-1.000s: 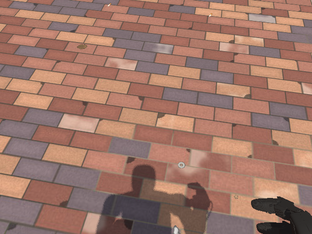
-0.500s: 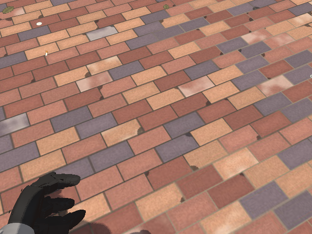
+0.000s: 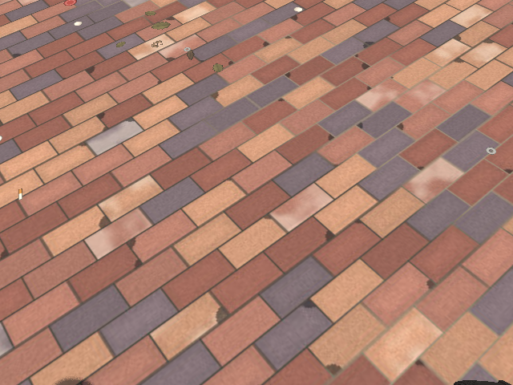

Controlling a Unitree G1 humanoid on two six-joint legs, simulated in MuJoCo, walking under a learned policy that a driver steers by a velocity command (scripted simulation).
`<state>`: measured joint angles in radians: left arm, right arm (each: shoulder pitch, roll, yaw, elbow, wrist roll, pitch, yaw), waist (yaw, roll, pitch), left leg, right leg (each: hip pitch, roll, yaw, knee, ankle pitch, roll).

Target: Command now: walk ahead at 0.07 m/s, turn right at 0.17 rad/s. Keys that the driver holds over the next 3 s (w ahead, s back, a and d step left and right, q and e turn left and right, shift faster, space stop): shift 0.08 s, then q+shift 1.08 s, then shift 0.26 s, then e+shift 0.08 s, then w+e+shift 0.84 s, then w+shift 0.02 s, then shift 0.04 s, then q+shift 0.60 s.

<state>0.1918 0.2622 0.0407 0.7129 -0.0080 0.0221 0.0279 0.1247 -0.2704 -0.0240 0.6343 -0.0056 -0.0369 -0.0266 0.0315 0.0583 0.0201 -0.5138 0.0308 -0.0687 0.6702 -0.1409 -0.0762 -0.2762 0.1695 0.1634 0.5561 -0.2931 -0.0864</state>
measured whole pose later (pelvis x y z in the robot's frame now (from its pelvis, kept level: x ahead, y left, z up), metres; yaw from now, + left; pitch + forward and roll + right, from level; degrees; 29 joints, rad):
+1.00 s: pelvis +0.04 +0.07 +0.01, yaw +43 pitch +3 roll -1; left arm 0.05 0.29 0.08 0.67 0.01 -0.01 0.02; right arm 0.17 -0.33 -0.11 0.58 0.02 0.05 -0.03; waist -0.02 0.01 0.06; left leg -0.38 -0.11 -0.18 0.51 -0.17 0.04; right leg -0.53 0.04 0.15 0.80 -0.32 0.08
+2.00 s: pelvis +0.20 +0.18 -0.02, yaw +40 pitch +2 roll +1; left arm 0.09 0.30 0.06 0.66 0.03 0.04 -0.11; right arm 0.47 -0.29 -0.07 0.85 -0.05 -0.07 -0.02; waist -0.06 0.01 0.00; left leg 0.26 0.09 0.35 0.21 -0.46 -0.12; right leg -0.71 -0.09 -0.12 0.86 -0.24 -0.13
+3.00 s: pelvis +0.86 +0.41 +0.00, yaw +36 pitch +1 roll +0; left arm 0.04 0.27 0.02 0.63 0.03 -0.03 0.03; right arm 0.27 -0.36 -0.09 0.67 0.02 0.03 -0.04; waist -0.07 0.02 0.04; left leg -0.41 -0.15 -0.21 0.87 -0.52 -0.01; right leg -0.40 0.06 0.13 0.48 -0.11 0.00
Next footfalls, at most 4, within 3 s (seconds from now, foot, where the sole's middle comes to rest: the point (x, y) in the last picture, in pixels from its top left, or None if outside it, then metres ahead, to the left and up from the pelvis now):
0.02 left None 0.13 0.14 -0.77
0.70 left None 0.05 0.19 -0.77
1.10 right None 0.21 0.05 -0.77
1.48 left None -0.04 0.16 -0.77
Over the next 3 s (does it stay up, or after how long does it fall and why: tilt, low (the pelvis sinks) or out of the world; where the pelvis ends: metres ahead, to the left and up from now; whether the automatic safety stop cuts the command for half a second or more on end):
stays up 0.86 0.41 0.00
